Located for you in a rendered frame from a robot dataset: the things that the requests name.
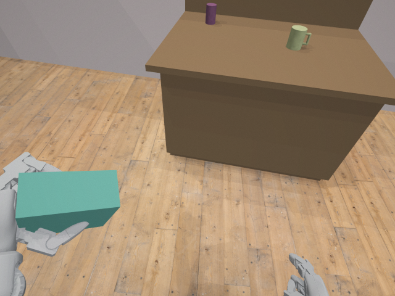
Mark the sponge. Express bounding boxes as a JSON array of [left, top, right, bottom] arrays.
[[15, 170, 120, 233]]

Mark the right robot hand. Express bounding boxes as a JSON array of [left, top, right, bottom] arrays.
[[284, 253, 329, 296]]

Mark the left robot forearm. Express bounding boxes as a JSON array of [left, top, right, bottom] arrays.
[[0, 251, 26, 296]]

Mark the left robot hand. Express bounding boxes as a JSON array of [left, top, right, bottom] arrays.
[[0, 152, 89, 257]]

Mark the table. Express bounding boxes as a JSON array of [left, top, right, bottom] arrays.
[[145, 0, 395, 181]]

